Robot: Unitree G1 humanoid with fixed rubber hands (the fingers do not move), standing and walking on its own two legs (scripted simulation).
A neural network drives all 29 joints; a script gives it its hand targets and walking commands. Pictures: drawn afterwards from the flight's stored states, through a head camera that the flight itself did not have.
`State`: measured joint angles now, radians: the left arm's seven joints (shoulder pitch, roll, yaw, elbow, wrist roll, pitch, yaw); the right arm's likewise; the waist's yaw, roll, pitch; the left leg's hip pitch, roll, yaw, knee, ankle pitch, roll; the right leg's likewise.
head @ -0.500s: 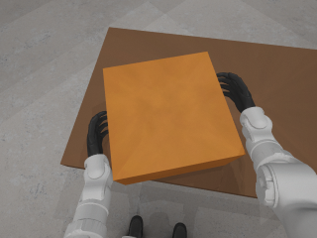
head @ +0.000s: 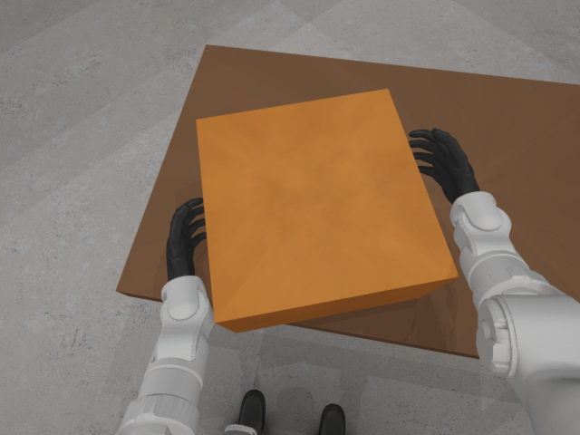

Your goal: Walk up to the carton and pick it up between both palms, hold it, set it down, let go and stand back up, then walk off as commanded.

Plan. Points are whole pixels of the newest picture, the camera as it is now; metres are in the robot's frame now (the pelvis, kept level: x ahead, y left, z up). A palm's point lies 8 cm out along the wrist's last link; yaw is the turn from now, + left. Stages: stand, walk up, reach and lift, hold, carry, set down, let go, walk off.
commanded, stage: set down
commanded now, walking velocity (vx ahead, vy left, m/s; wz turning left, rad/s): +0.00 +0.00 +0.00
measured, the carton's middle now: (311, 211) +0.43 +0.02 -0.06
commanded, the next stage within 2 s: none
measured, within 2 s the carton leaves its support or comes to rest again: rests again in 0.12 s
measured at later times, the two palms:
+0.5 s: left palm (188, 293) +0.29 +0.17 -0.03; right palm (515, 213) +0.42 -0.24 +0.01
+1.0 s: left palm (174, 315) +0.26 +0.18 -0.02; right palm (552, 267) +0.36 -0.28 +0.00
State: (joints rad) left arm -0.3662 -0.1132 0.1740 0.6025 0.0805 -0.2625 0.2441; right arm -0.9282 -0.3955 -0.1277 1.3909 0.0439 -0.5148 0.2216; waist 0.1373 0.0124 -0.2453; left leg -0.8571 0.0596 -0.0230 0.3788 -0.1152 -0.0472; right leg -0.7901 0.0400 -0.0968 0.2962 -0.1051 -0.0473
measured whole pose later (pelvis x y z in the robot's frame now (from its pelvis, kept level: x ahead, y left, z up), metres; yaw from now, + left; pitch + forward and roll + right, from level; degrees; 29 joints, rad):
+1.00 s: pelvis -0.07 -0.02 -0.03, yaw +0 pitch +21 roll +0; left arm -0.37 0.06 -0.03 0.54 -0.18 0.00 0.29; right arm -0.72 -0.60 0.12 1.21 0.47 -0.27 0.28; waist 0.15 0.01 -0.17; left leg -0.87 0.07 -0.03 0.71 -0.21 -0.06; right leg -0.85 0.04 -0.10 0.72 -0.25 -0.07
